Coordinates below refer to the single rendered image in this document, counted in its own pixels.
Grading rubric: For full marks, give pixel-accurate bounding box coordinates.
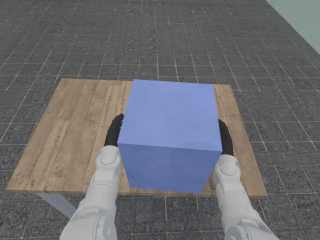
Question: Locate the table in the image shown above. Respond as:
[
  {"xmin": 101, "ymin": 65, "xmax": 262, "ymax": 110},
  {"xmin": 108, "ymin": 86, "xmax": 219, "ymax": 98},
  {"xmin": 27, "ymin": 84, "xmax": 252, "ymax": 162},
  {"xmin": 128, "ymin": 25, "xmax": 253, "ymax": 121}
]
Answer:
[{"xmin": 5, "ymin": 78, "xmax": 268, "ymax": 219}]

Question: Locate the left robot forearm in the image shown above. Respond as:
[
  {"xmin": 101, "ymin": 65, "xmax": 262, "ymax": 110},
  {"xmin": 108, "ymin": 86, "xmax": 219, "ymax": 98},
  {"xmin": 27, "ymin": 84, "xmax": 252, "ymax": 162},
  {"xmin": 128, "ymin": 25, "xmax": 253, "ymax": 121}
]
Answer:
[{"xmin": 59, "ymin": 145, "xmax": 122, "ymax": 240}]

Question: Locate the carton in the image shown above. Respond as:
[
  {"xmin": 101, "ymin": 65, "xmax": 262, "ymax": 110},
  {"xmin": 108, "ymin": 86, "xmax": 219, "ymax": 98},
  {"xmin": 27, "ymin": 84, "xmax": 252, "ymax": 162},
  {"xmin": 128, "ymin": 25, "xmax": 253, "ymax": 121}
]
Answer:
[{"xmin": 117, "ymin": 79, "xmax": 223, "ymax": 194}]

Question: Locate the left robot hand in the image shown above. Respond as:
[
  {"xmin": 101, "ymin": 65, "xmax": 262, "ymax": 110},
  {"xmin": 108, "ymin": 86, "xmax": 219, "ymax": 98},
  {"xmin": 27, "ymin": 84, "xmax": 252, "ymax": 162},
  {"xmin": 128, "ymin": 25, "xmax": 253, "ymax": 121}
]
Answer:
[{"xmin": 104, "ymin": 113, "xmax": 124, "ymax": 147}]

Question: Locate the robot left upper arm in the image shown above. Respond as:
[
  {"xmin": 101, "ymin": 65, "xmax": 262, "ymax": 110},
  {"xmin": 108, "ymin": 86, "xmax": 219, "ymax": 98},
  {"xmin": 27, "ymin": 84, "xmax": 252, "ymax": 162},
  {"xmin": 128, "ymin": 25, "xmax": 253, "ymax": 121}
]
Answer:
[{"xmin": 60, "ymin": 214, "xmax": 118, "ymax": 240}]

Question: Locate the right robot forearm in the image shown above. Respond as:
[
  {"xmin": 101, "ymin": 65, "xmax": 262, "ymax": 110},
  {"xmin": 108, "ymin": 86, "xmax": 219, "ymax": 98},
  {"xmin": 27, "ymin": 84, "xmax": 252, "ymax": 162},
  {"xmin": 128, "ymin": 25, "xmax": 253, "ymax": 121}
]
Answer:
[{"xmin": 212, "ymin": 154, "xmax": 274, "ymax": 235}]

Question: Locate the right robot hand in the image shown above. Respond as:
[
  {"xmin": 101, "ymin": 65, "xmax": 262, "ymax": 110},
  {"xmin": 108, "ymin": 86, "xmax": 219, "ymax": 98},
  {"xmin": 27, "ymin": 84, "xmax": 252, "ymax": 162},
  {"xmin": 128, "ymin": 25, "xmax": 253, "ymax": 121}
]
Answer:
[{"xmin": 218, "ymin": 119, "xmax": 234, "ymax": 156}]

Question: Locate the robot right upper arm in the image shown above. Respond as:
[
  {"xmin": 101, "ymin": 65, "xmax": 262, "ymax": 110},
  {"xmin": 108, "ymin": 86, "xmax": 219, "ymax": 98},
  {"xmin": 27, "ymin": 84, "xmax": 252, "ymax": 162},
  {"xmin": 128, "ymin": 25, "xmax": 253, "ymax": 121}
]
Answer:
[{"xmin": 224, "ymin": 223, "xmax": 279, "ymax": 240}]

